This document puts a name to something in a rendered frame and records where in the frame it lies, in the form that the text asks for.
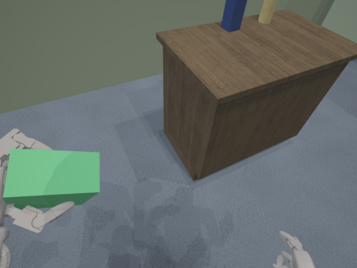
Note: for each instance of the sponge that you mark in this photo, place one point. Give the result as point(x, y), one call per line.
point(47, 178)

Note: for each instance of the robot right hand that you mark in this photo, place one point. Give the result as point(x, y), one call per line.
point(299, 257)

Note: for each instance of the robot left forearm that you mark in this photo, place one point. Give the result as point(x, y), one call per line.
point(5, 252)

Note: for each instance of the robot left hand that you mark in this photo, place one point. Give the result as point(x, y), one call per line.
point(29, 218)

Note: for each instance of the table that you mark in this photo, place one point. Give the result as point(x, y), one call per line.
point(230, 95)

